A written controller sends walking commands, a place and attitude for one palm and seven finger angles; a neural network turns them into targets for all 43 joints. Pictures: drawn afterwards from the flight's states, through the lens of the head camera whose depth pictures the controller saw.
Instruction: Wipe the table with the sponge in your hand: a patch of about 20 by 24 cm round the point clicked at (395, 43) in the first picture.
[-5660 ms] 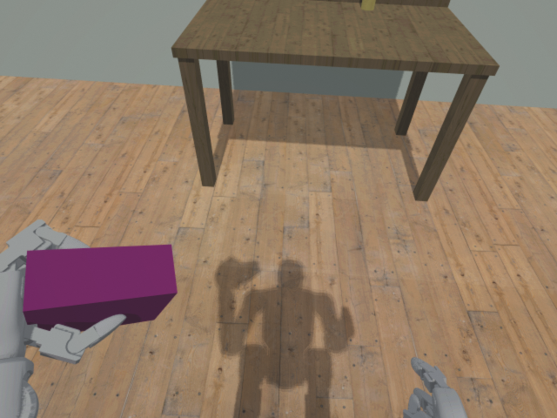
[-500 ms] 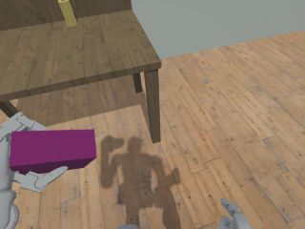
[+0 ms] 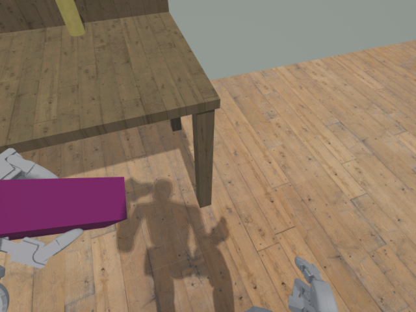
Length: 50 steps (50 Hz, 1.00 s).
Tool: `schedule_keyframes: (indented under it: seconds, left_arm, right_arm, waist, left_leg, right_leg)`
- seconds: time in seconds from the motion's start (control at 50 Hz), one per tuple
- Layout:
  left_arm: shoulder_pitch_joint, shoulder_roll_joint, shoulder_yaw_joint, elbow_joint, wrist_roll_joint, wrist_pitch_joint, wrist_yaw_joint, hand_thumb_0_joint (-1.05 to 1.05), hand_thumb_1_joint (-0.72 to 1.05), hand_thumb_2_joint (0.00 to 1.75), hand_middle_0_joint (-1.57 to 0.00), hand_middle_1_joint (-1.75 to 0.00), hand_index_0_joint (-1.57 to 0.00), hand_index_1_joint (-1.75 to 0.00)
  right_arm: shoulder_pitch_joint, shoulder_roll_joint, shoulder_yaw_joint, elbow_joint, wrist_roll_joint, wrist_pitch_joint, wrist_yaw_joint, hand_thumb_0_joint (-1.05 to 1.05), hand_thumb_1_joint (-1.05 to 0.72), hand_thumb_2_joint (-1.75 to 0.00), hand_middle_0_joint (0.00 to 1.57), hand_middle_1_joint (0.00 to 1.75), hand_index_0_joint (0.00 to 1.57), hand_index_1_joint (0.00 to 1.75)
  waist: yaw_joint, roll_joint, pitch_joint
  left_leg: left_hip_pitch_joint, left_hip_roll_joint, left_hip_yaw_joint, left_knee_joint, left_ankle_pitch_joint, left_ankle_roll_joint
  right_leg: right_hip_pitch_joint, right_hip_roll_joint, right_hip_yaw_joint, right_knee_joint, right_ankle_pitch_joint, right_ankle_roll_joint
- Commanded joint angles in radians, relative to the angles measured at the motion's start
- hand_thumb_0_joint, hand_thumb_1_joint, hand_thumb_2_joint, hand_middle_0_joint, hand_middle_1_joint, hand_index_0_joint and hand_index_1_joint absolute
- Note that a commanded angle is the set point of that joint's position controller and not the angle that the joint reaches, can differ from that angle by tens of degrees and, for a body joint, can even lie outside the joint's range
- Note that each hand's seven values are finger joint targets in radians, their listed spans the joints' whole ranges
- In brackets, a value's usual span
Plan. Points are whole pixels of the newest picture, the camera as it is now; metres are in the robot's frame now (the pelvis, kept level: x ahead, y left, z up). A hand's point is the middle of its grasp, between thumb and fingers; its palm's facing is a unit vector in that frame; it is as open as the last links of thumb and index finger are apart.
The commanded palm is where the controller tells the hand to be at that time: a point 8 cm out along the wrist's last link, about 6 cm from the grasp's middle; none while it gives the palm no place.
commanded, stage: take the last steps up to it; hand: left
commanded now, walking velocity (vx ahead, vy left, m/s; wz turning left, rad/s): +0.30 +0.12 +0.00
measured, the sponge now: (82, 207) +0.23 +0.19 +0.16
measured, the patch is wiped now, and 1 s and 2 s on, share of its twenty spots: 0.00 0.00 0.00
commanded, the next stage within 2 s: come to a stop and stand still in 1.22 s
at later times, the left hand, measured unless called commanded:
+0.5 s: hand (53, 138) +0.34 +0.26 +0.18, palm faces +0.39 -0.80 -0.45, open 9.9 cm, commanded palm +0.28 +0.31 +0.18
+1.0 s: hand (88, 107) +0.42 +0.24 +0.17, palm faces +0.38 -0.79 -0.47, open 9.9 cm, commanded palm +0.36 +0.29 +0.18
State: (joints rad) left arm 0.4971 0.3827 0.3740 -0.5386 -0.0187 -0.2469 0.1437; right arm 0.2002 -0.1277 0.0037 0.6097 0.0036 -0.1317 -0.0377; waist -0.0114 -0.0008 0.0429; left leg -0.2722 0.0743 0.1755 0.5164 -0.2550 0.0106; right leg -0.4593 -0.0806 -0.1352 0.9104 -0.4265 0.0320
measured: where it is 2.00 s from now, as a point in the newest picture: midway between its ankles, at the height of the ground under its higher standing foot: (201, 298)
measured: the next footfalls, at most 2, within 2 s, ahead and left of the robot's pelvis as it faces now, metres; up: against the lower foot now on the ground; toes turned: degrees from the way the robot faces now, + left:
right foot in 0.08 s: +0.09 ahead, -0.10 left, +0.00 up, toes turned -10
left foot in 0.46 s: +0.21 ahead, +0.16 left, +0.00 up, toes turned +9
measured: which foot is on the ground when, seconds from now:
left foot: down 0.00-0.10, up 0.12-0.44, down 0.46-0.80, up 0.82-1.00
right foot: up 0.00-0.06, down 0.08-0.46, up 0.48-0.76, down 0.78-1.00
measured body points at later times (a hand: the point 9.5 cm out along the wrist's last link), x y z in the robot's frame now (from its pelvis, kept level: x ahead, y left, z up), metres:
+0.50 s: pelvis +0.12 +0.03 -0.01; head +0.15 +0.04 +0.44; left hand +0.31 +0.31 +0.20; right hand +0.29 -0.24 -0.09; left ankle +0.18 +0.16 -0.74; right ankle +0.05 -0.08 -0.72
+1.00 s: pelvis +0.20 +0.01 +0.01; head +0.24 -0.02 +0.45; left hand +0.40 +0.28 +0.19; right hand +0.36 -0.23 -0.11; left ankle +0.21 +0.16 -0.66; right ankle +0.20 -0.06 -0.73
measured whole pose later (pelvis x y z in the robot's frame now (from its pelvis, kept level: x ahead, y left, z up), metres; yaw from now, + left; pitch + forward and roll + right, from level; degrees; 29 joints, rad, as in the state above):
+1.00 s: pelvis +0.20 +0.01 +0.01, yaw +0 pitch +0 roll +3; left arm 0.47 0.33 0.35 -0.44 -0.01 -0.24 0.14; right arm 0.18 -0.24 -0.02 0.66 -0.01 -0.06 -0.05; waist -0.01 0.01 0.07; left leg -0.51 0.05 0.08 1.03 -0.33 -0.03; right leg -0.24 -0.07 -0.17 0.51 -0.28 -0.06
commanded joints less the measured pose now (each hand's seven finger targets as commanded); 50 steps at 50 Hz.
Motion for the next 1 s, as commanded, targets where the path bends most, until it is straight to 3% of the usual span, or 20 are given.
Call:
schedule_keyframes:
  seconds: [0.0, 0.04, 0.08, 0.1, 0.12, 0.16, 0.24, 0.34, 0.4, 0.42, 0.44, 0.46, 0.5, 0.62, 0.72, 0.74, 0.78, 0.8, 0.86, 0.98]
  left_arm:
    - [-0.033, 0.144, 0.118, -0.151, -0.012, -0.048, 0.027, 0.0, 0.1, 1.3, -1.2, -1.6, -1.2, -1.6]
    - [-0.081, 0.145, 0.11, -0.1, -0.006, -0.034, 0.026, 0.0, 0.1, 1.3, -1.2, -1.6, -1.2, -1.6]
    - [-0.116, 0.199, 0.141, -0.057, 0.0, -0.029, 0.029, 0.0, 0.1, 1.3, -1.2, -1.6, -1.2, -1.6]
    - [-0.158, 0.185, 0.131, -0.054, -0.019, -0.032, 0.025, 0.0, 0.1, 1.3, -1.2, -1.6, -1.2, -1.6]
    - [-0.193, 0.194, 0.132, -0.078, -0.017, -0.038, 0.019, 0.0, 0.1, 1.3, -1.2, -1.6, -1.2, -1.6]
    - [-0.145, 0.173, 0.117, -0.095, -0.004, -0.065, 0.013, 0.0, 0.1, 1.3, -1.2, -1.6, -1.2, -1.6]
    - [-0.096, 0.18, 0.121, -0.17, 0.007, -0.09, 0.023, 0.0, 0.1, 1.3, -1.2, -1.6, -1.2, -1.6]
    - [-0.025, 0.175, 0.147, -0.233, -0.004, -0.069, 0.051, 0.0, 0.1, 1.3, -1.2, -1.6, -1.2, -1.6]
    - [-0.082, 0.173, 0.144, -0.23, -0.004, -0.069, 0.058, 0.0, 0.1, 1.3, -1.2, -1.6, -1.2, -1.6]
    - [-0.083, 0.152, 0.123, -0.223, -0.008, -0.072, 0.054, 0.0, 0.1, 1.3, -1.2, -1.6, -1.2, -1.6]
    - [-0.117, 0.148, 0.117, -0.241, -0.01, -0.078, 0.052, 0.0, 0.1, 1.3, -1.2, -1.6, -1.2, -1.6]
    - [-0.115, 0.159, 0.111, -0.134, -0.005, -0.086, 0.044, 0.0, 0.1, 1.3, -1.2, -1.6, -1.2, -1.6]
    - [-0.133, 0.189, 0.133, -0.164, -0.011, -0.081, 0.03, 0.0, 0.1, 1.3, -1.2, -1.6, -1.2, -1.6]
    - [-0.047, 0.154, 0.114, -0.262, -0.011, -0.06, 0.02, 0.0, 0.1, 1.3, -1.2, -1.6, -1.2, -1.6]
    - [-0.077, 0.153, 0.12, -0.141, -0.009, -0.026, 0.03, 0.0, 0.1, 1.3, -1.2, -1.6, -1.2, -1.6]
    - [-0.106, 0.151, 0.112, -0.111, -0.003, -0.023, 0.03, 0.0, 0.1, 1.3, -1.2, -1.6, -1.2, -1.6]
    - [-0.146, 0.205, 0.154, -0.061, -0.009, -0.011, 0.035, 0.0, 0.1, 1.3, -1.2, -1.6, -1.2, -1.6]
    - [-0.173, 0.189, 0.127, -0.07, -0.019, -0.019, 0.028, 0.0, 0.1, 1.3, -1.2, -1.6, -1.2, -1.6]
    - [-0.131, 0.173, 0.124, -0.104, -0.004, -0.054, 0.023, 0.0, 0.1, 1.3, -1.2, -1.6, -1.2, -1.6]
    - [-0.009, 0.179, 0.147, -0.163, -0.002, -0.075, 0.038, 0.0, 0.1, 1.3, -1.2, -1.6, -1.2, -1.6]
  right_arm:
    - [-0.051, -0.179, -0.055, -0.111, 0.002, -0.04, -0.029, 0.0, -0.9, -0.9, 0.2, 0.3, 0.2, 0.3]
    - [-0.064, -0.175, -0.052, -0.109, 0.003, -0.024, -0.039, 0.0, -0.9, -0.9, 0.2, 0.3, 0.2, 0.3]
    - [-0.081, -0.145, -0.042, -0.126, 0.002, -0.011, -0.032, 0.0, -0.9, -0.9, 0.2, 0.3, 0.2, 0.3]
    - [-0.078, -0.181, -0.061, -0.112, 0.0, -0.015, -0.018, 0.0, -0.9, -0.9, 0.2, 0.3, 0.2, 0.3]
    - [-0.093, -0.176, -0.057, -0.105, 0.002, -0.011, -0.01, 0.0, -0.9, -0.9, 0.2, 0.3, 0.2, 0.3]
    - [-0.091, -0.16, -0.038, -0.082, -0.003, 0.002, -0.009, 0.0, -0.9, -0.9, 0.2, 0.3, 0.2, 0.3]
    - [-0.096, -0.159, -0.048, -0.111, -0.008, 0.018, -0.01, 0.0, -0.9, -0.9, 0.2, 0.3, 0.2, 0.3]
    - [-0.075, -0.141, -0.059, -0.17, -0.009, 0.011, -0.013, 0.0, -0.9, -0.9, 0.2, 0.3, 0.2, 0.3]
    - [-0.042, -0.167, -0.079, -0.171, -0.006, 0.01, -0.031, 0.0, -0.9, -0.9, 0.2, 0.3, 0.2, 0.3]
    - [-0.027, -0.194, -0.09, -0.173, 0.002, 0.009, -0.035, 0.0, -0.9, -0.9, 0.2, 0.3, 0.2, 0.3]
    - [-0.033, -0.215, -0.097, -0.177, 0.007, 0.007, -0.027, 0.0, -0.9, -0.9, 0.2, 0.3, 0.2, 0.3]
    - [-0.027, -0.206, -0.085, -0.177, 0.006, 0.001, -0.02, 0.0, -0.9, -0.9, 0.2, 0.3, 0.2, 0.3]
    - [-0.059, -0.191, -0.082, -0.149, 0.01, -0.005, -0.021, 0.0, -0.9, -0.9, 0.2, 0.3, 0.2, 0.3]
    - [-0.066, -0.186, -0.06, -0.136, 0.007, -0.038, -0.015, 0.0, -0.9, -0.9, 0.2, 0.3, 0.2, 0.3]
    - [-0.064, -0.178, -0.047, -0.123, 0.006, -0.024, -0.039, 0.0, -0.9, -0.9, 0.2, 0.3, 0.2, 0.3]
    - [-0.064, -0.17, -0.047, -0.119, 0.004, -0.016, -0.042, 0.0, -0.9, -0.9, 0.2, 0.3, 0.2, 0.3]
    - [-0.09, -0.151, -0.037, -0.134, 0.002, -0.01, -0.034, 0.0, -0.9, -0.9, 0.2, 0.3, 0.2, 0.3]
    - [-0.083, -0.178, -0.052, -0.115, -0.002, -0.011, -0.022, 0.0, -0.9, -0.9, 0.2, 0.3, 0.2, 0.3]
    - [-0.097, -0.154, -0.029, -0.088, -0.004, 0.007, -0.016, 0.0, -0.9, -0.9, 0.2, 0.3, 0.2, 0.3]
    - [-0.08, -0.151, -0.045, -0.141, -0.012, 0.027, -0.011, 0.0, -0.9, -0.9, 0.2, 0.3, 0.2, 0.3]
  waist:
    - [0.016, 0.193, -0.139]
    - [0.02, 0.081, -0.134]
    - [0.03, -0.321, -0.127]
    - [0.028, -0.329, -0.124]
    - [0.019, -0.247, -0.107]
    - [0.014, -0.093, -0.093]
    - [0.01, -0.099, -0.114]
    - [0.04, -0.148, -0.171]
    - [0.012, -0.034, -0.183]
    - [-0.008, 0.113, -0.204]
    - [-0.001, 0.305, -0.224]
    - [-0.004, 0.26, -0.188]
    - [-0.002, 0.241, -0.144]
    - [0.02, 0.245, -0.136]
    - [0.022, 0.139, -0.147]
    - [0.02, 0.056, -0.127]
    - [0.041, -0.347, -0.104]
    - [0.026, -0.331, -0.099]
    - [0.016, -0.096, -0.12]
    - [0.028, -0.124, -0.173]
  left_leg:
    - [0.049, 0.196, -0.154, -0.155, 0.054, 0.122]
    - [-0.064, 0.154, -0.12, -0.007, -0.07, 0.082]
    - [-0.407, -0.051, -0.033, 0.489, -0.287, 0.002]
    - [-0.445, -0.03, -0.161, 0.662, -0.239, -0.019]
    - [-0.474, -0.016, -0.208, 0.751, -0.198, -0.026]
    - [-0.474, 0.019, -0.198, 0.773, -0.11, -0.042]
    - [-0.326, 0.038, -0.13, 0.452, -0.05, -0.037]
    - [-0.095, -0.026, 0.005, 0.085, 0.006, -0.018]
    - [0.122, -0.043, 0.038, -0.091, 0.103, -0.009]
    - [0.261, 0.049, -0.092, -0.121, 0.14, 0.03]
    - [0.396, 0.26, -0.385, -0.13, 0.349, 0.13]
    - [0.283, 0.345, -0.547, -0.207, 0.256, 0.211]
    - [0.224, 0.345, -0.524, -0.22, 0.111, 0.263]
    - [0.04, 0.208, -0.189, -0.223, 0.136, 0.158]
    - [-0.039, 0.175, -0.127, -0.084, -0.088, 0.088]
    - [-0.106, 0.13, -0.098, 0.029, -0.156, 0.061]
    - [-0.391, -0.051, -0.058, 0.5, -0.323, -0.013]
    - [-0.422, -0.029, -0.169, 0.65, -0.23, -0.026]
    - [-0.429, 0.006, -0.183, 0.727, -0.121, -0.046]
    - [-0.251, -0.013, -0.052, 0.286, -0.03, -0.038]
  right_leg:
    - [0.172, 0.04, -0.061, -0.276, 0.066, 0.001]
    - [0.327, 0.017, -0.012, -0.435, 0.123, -0.021]
    - [0.501, -0.334, 0.621, -0.637, 0.169, -0.201]
    - [0.477, -0.392, 0.694, -0.677, 0.146, -0.216]
    - [0.46, -0.388, 0.686, -0.662, 0.157, -0.238]
    - [0.449, -0.314, 0.387, -0.602, 0.424, -0.202]
    - [0.393, -0.252, 0.154, -0.553, 0.709, -0.162]
    - [0.412, -0.223, 0.135, -0.501, 0.607, -0.156]
    - [0.326, -0.153, 0.103, -0.338, 0.482, -0.105]
    - [0.203, -0.101, 0.057, -0.141, 0.365, -0.068]
    - [-0.034, 0.014, 0.005, 0.088, -0.072, -0.021]
    - [-0.097, 0.047, 0.062, 0.261, -0.25, -0.029]
    - [-0.205, -0.021, 0.128, 0.346, -0.153, -0.018]
    - [0.028, -0.006, 0.01, -0.012, 0.026, -0.001]
    - [0.274, 0.041, -0.048, -0.361, 0.112, -0.001]
    - [0.323, -0.006, 0.04, -0.458, 0.101, -0.026]
    - [0.41, -0.352, 0.642, -0.668, 0.082, -0.2]
    - [0.417, -0.372, 0.657, -0.681, 0.141, -0.209]
    - [0.449, -0.296, 0.342, -0.573, 0.56, -0.19]
    - [0.473, -0.23, 0.132, -0.529, 0.821, -0.157]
